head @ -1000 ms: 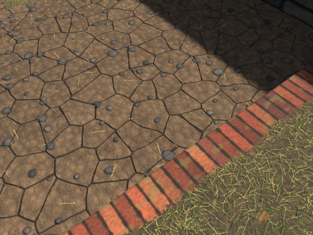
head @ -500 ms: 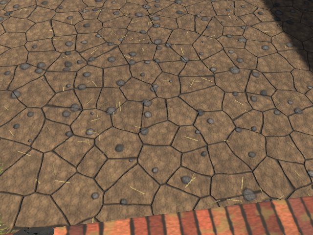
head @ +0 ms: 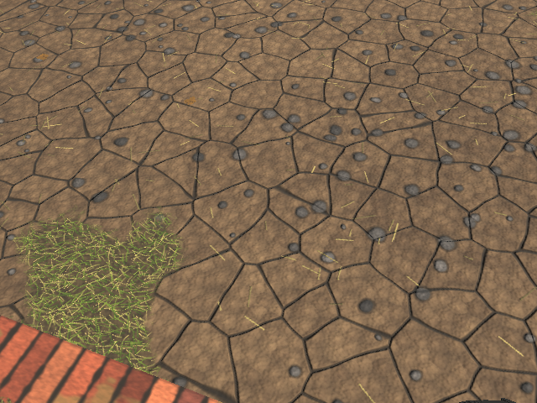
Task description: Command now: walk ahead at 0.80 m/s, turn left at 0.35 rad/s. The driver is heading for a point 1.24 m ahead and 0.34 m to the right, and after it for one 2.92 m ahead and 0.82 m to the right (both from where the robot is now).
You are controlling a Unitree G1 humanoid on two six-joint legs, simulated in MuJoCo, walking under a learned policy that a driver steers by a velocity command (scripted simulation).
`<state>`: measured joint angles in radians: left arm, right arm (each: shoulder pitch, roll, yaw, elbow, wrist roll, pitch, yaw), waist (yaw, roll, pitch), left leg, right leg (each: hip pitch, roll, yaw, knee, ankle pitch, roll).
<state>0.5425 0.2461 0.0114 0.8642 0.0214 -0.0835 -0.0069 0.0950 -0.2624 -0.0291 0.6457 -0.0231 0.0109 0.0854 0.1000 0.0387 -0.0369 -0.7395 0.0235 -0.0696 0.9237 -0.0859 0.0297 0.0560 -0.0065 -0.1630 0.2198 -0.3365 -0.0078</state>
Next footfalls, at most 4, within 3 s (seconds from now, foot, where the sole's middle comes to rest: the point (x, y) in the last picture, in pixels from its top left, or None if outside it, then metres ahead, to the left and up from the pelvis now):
0.14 left None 0.28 0.13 -0.77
0.72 right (323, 357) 0.70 -0.02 -0.95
1.00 left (307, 239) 1.13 0.05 -0.95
1.42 right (441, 223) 1.23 -0.42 -0.95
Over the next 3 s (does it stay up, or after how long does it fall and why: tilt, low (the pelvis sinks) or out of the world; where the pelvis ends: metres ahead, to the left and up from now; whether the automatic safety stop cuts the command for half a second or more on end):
stays up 2.29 -0.93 -0.18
